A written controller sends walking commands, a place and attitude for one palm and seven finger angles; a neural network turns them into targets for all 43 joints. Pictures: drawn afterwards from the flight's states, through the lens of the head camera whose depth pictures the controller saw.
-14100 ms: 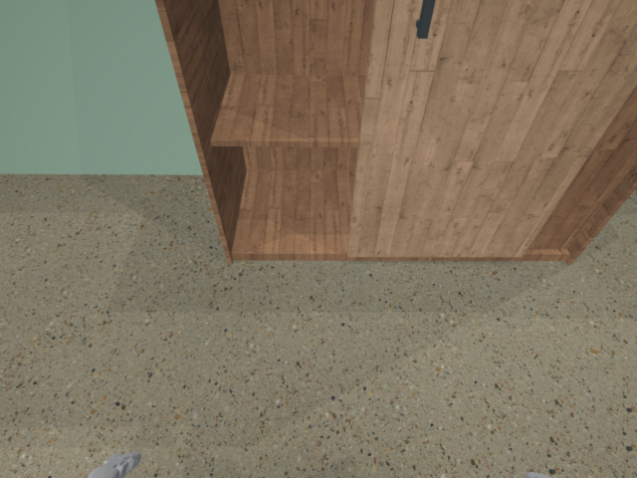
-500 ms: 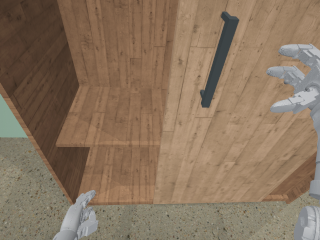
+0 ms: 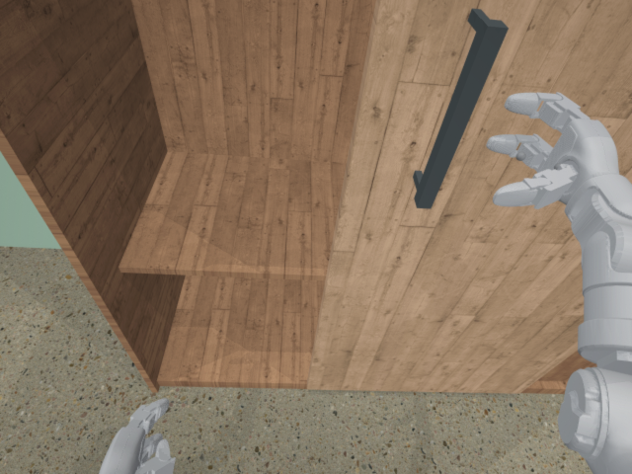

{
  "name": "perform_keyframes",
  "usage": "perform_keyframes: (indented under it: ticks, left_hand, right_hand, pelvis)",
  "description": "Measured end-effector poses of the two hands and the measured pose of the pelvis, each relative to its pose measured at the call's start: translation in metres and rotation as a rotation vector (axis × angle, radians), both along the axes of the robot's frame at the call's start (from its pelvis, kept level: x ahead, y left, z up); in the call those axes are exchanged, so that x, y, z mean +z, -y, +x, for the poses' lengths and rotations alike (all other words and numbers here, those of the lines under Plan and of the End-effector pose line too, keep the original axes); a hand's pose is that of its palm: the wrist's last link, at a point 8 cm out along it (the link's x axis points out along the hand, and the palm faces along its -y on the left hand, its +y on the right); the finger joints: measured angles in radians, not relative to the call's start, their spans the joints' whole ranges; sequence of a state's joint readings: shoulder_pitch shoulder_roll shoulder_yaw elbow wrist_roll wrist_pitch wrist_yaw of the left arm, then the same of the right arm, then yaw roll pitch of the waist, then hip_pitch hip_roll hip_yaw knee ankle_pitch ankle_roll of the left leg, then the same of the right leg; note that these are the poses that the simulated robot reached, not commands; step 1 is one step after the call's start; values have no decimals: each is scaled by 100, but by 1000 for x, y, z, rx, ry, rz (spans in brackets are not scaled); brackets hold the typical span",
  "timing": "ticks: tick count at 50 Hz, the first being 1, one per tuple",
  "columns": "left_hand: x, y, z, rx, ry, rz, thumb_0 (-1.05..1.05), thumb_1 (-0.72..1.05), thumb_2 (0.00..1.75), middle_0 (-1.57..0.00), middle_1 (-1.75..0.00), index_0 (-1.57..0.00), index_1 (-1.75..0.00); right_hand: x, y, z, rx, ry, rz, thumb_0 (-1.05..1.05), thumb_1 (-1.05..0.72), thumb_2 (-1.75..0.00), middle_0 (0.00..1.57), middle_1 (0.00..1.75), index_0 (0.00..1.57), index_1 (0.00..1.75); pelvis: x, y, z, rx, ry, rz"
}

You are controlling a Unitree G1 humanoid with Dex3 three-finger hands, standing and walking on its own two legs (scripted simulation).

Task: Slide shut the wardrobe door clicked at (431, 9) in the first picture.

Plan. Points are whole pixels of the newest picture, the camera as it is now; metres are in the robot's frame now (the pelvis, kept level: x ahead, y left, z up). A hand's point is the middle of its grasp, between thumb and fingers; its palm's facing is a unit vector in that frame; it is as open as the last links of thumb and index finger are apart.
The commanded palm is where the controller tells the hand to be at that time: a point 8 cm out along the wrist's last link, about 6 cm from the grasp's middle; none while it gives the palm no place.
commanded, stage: move the hooked fingers beside the handle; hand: right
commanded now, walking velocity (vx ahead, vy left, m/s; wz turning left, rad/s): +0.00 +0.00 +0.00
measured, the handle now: (447, 121) +0.47 -0.09 +0.24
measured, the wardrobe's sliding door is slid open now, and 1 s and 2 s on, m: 0.46 0.46 0.46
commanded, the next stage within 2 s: none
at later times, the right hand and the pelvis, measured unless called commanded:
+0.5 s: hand (501, 145) +0.44 -0.15 +0.24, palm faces -0.06 +1.00 -0.03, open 13.9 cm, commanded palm +0.43 -0.20 +0.24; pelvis -0.01 +0.00 +0.00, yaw +0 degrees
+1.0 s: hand (502, 143) +0.44 -0.15 +0.24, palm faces -0.05 +1.00 -0.04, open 13.6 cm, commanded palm +0.44 -0.19 +0.24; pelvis -0.02 +0.00 +0.00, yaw -1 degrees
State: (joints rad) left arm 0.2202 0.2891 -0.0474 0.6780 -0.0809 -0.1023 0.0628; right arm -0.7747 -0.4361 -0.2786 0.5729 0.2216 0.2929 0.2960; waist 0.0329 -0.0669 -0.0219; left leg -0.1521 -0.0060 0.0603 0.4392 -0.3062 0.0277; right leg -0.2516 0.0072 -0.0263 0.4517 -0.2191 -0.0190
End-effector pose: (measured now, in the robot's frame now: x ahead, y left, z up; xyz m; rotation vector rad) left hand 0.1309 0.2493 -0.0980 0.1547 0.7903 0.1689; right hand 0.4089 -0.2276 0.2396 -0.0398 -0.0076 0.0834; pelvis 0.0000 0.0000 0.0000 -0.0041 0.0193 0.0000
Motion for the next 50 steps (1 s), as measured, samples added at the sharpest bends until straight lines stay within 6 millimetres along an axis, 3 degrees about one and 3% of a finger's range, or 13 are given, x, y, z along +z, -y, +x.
perform_keyframes:
  ticks: [6,13,20,30,50]
  left_hand:
    - [-1,-4,-14,16,-31,14,1,90,90,-20,-30,-20,-29]
    - [-5,-8,-24,32,-69,16,1,90,90,-20,-30,-20,-29]
    - [-7,-6,-26,29,-73,13,1,90,90,-20,-30,-20,-29]
    - [-7,1,-32,8,-67,17,1,90,90,-20,-30,-20,-29]
    - [-14,-4,-75,18,-114,39,1,90,90,-20,-30,-20,-29]
  right_hand:
    - [11,-8,7,-4,106,25,-1,50,-30,31,120,30,120]
    - [18,-6,13,-23,68,13,-1,50,-30,37,125,31,121]
    - [2,-18,11,0,23,33,-1,50,-30,34,123,31,122]
    - [3,-20,13,-36,32,7,-1,50,-30,38,126,34,126]
    - [2,-19,14,-34,38,5,-1,50,-30,39,126,35,126]
  pelvis:
    - [0,-2,4,10,6,-1]
    - [0,0,3,4,-2,3]
    - [0,1,-2,-1,-4,3]
    - [0,2,-10,-8,1,5]
    - [-1,4,-22,-14,-1,8]
